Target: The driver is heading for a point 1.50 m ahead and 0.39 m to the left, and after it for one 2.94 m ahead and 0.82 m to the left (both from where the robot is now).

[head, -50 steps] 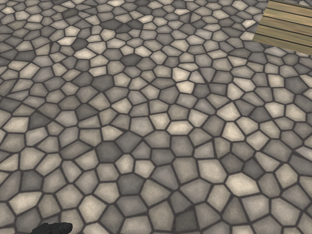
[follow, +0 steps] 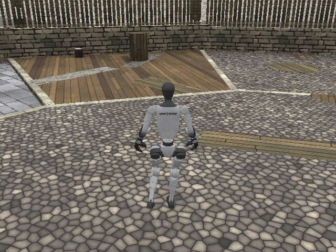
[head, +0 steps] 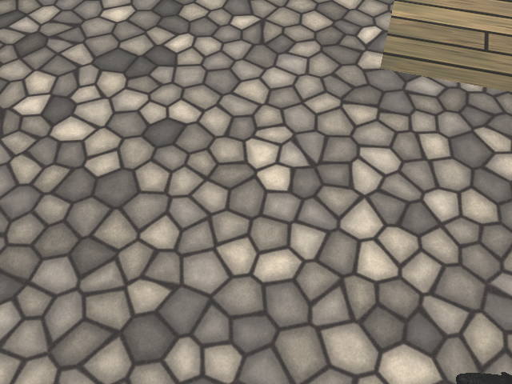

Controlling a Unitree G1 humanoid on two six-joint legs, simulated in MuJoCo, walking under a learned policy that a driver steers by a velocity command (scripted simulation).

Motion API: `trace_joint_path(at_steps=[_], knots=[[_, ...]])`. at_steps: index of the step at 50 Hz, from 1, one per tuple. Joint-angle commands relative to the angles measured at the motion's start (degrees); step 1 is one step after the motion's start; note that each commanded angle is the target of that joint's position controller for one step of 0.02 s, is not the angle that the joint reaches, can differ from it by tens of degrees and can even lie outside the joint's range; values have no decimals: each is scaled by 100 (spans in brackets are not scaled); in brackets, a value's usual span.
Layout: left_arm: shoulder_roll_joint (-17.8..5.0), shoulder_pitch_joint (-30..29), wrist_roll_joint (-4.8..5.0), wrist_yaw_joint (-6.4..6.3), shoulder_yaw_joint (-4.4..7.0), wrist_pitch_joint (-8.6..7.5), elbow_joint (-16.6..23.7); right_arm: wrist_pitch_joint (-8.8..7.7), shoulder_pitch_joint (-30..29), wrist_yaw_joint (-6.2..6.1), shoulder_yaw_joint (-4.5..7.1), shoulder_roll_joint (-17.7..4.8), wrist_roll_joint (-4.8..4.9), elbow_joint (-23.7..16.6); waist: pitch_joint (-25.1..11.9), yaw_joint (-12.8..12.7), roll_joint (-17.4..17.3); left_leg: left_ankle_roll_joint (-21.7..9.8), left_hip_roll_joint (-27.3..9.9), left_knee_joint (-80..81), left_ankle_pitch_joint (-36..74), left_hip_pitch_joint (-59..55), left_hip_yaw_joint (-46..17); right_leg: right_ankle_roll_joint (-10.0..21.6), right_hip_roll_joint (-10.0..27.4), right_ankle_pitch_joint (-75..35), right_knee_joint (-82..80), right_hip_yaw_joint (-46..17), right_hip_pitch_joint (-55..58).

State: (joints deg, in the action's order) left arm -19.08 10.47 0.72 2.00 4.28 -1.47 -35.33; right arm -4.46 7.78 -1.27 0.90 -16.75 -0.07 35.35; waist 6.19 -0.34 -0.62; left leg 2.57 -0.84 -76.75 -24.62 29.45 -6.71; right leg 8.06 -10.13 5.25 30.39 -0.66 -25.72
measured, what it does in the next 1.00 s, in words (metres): walks ahead, turning left: left foot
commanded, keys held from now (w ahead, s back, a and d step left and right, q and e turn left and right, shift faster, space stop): q+shift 0.66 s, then e+shift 0.10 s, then w+e+shift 0.24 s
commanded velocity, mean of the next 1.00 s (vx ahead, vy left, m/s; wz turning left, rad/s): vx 0.13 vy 0.00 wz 0.32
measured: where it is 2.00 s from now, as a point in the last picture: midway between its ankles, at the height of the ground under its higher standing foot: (254, 151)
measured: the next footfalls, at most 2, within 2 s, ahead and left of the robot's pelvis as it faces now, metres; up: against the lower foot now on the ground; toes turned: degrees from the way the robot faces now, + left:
left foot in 0.56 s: +0.13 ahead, +0.22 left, +0.00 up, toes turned +22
right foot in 1.22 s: +0.50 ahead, +0.04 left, +0.00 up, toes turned +4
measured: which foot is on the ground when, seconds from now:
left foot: up 0.00-0.54, down 0.56-1.00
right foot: down 0.00-0.56, up 0.58-1.00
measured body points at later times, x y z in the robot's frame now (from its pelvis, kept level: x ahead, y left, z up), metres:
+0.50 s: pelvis +0.11 +0.07 +0.02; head +0.15 +0.09 +0.47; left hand +0.20 +0.38 -0.08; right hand +0.32 -0.16 -0.07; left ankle +0.09 +0.21 -0.69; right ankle +0.11 -0.03 -0.72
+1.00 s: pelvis +0.20 +0.14 +0.03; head +0.20 +0.14 +0.48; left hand +0.20 +0.44 -0.08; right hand +0.42 -0.06 -0.06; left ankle +0.09 +0.21 -0.72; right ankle +0.32 +0.01 -0.66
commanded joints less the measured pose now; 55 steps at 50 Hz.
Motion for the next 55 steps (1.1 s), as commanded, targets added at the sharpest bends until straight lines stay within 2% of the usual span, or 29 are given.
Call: trace_joint_path(at_steps=[1,3,4,6,9,13,18,23,25,27,28,29,30,31,32,33,34,35,38,39,41,43,46,49,50,51,52,53,55], knots=[[-477,-281,-97,-102,87,-177,420,135,1019,-108,292,-838,-57,14,-1199,326,-133,100,-409,304,370,26,206,948,1893,-2872,-1141,-1881,603],[-326,-41,-162,-154,-31,-219,131,186,1075,-170,217,-579,-46,73,-1504,239,59,186,-380,579,751,-59,293,870,1830,-3721,-1036,-1269,683],[-180,-53,-194,-171,-110,-209,18,227,1112,-180,195,-485,-7,129,-1603,232,140,219,-420,814,990,-123,261,792,1792,-3557,-1046,-1017,747],[-122,-149,-247,-193,-160,-153,-114,309,993,-179,215,-461,63,152,-1508,159,301,243,-466,1307,1457,-112,197,600,1712,-2590,-1161,-692,835],[-370,-303,-286,-274,-82,-47,-165,389,439,-156,323,-676,152,-60,-979,-115,545,248,-471,1848,1653,418,49,495,1935,-761,-1546,-851,1099],[-400,-314,-212,-350,-28,87,-244,459,404,-93,438,-767,159,-173,-770,-224,465,353,-567,1908,1036,1233,-38,713,2460,-187,-1647,-1174,2048],[-396,-370,-155,-402,21,207,-252,496,404,12,402,-492,116,-316,-795,-245,461,422,-628,2167,601,1213,377,770,2592,-1220,-1437,-716,2555],[-590,-397,-104,-376,133,338,-239,469,455,197,362,-363,185,-444,-1124,-202,667,169,-329,3244,575,344,955,520,2641,-2865,-886,3,2758],[-642,-422,-16,-356,170,329,-265,488,530,271,399,-419,209,-471,-1204,-111,759,-33,-174,3935,758,-112,1104,327,2695,-2907,-565,173,2754],[-546,-450,125,-343,168,232,-348,501,996,239,528,-600,160,-354,-1318,256,592,-399,96,5194,1956,-1286,1136,-206,2407,-2478,393,650,2216],[-430,-290,17,-292,152,127,-344,509,1456,119,724,-1142,130,-310,-1534,419,-150,-808,-398,5435,3773,-2681,165,-705,1970,-1153,1618,923,963],[20,-415,-359,-222,0,33,5,515,1495,28,887,-2019,18,-481,-1722,104,-1959,-1857,-1948,4955,6812,-3970,-2108,-1224,1049,3085,3336,875,-1226],[-297,-701,-315,-182,48,-34,-1,439,1439,97,794,-1655,-121,-642,-2444,506,-1285,-2514,-2221,5070,6671,-4084,-2456,-1223,889,3440,4161,-307,-1664],[-511,-852,-118,-180,108,-36,-12,396,1176,140,751,-1488,-84,-624,-2106,434,-711,-2260,-1847,5150,6048,-3825,-1891,-1140,1008,2962,4334,-490,-1765],[-493,-818,-86,-231,117,-26,-67,408,822,109,736,-1336,70,-621,-1726,228,-406,-1898,-1438,5177,5354,-3504,-1512,-1123,1087,2446,4080,-482,-1878],[-477,-811,-116,-294,118,11,-109,470,558,70,680,-1185,191,-690,-1505,126,-313,-1692,-1251,5240,4953,-3169,-1356,-1155,1157,2136,3757,-497,-1820],[-512,-641,-102,-308,127,67,-213,527,257,23,605,-1073,186,-772,-1450,-30,-381,-1608,-1171,5267,4992,-2804,-1070,-1223,1166,1879,3641,-393,-1506],[-458,-481,-77,-291,105,107,-332,552,149,-5,554,-992,110,-819,-1498,-66,-469,-1586,-1105,5270,5140,-2612,-888,-1294,1117,1686,3544,-254,-1215],[-246,-298,-30,-280,9,162,-526,516,206,-43,408,-718,-30,-661,-1599,19,-533,-1510,-1015,5288,5115,-2526,-479,-1386,1227,1308,2778,-121,-690],[-128,-214,-28,-228,-58,149,-578,489,345,-42,334,-541,-32,-517,-1715,63,-551,-1475,-961,5514,3992,-2488,-362,-1359,1339,1056,2351,-70,-444],[-270,-508,107,-119,-53,97,-460,418,675,16,453,-971,-24,-361,-1256,414,-911,-1567,-1159,6256,659,-2343,-797,-1188,1412,769,2044,58,-737],[-512,-771,164,-91,19,20,-305,264,658,60,472,-1111,-104,-277,-653,495,-1001,-1535,-1438,6740,-758,-2367,-1266,-978,1446,663,1760,-125,-1311],[-464,-720,159,-84,59,-130,-263,39,874,61,483,-1006,-45,-45,-356,520,-750,-1458,-1742,6953,-702,-3215,-1233,-782,1458,578,1759,-537,-2268],[-305,-554,182,-46,61,-201,-248,-93,932,68,491,-857,-11,98,-285,460,-548,-1337,-1820,7046,-137,-3718,-771,-749,1560,408,1982,-658,-2793],[-313,-663,-476,168,61,-6,-282,-4,1238,107,444,-831,-313,219,-307,504,-145,-1215,-1598,7205,-218,-3355,-283,-810,1314,570,2055,-169,-2320],[-211,-722,-446,292,58,77,-192,1,1148,131,469,-871,-322,239,-134,449,-416,-1137,-1502,7238,-98,-3144,5,-811,1382,478,2025,-19,-2240],[-193,-804,-350,372,42,110,-122,-17,1120,136,474,-868,-291,259,-66,445,-535,-1077,-1498,7270,0,-3035,210,-785,1460,401,1979,35,-2164],[-193,-900,-284,429,29,127,-42,-42,1113,130,484,-888,-275,296,16,426,-582,-1025,-1538,7311,63,-2970,381,-730,1544,342,1892,70,-2111],[-217,-1070,-233,470,-3,141,99,-72,1137,113,513,-934,-274,399,72,399,-530,-958,-1651,7330,207,-3078,660,-557,1628,432,1629,165,-2007]])
Velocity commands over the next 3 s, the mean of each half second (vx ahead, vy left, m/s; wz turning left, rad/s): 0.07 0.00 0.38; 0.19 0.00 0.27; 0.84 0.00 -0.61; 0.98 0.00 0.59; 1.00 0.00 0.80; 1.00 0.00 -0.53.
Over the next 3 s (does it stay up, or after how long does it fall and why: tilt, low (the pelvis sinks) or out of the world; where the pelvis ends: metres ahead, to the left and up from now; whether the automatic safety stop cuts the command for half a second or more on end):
stays up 1.89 0.54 -0.02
